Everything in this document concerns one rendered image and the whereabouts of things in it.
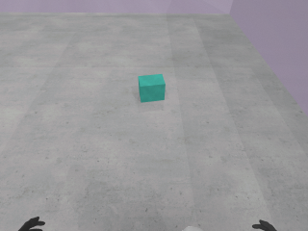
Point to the robot left hand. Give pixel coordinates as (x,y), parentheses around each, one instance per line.
(32,223)

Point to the robot right hand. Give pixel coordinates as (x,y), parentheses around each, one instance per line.
(264,225)

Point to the carton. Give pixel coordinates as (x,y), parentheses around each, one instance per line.
(152,87)

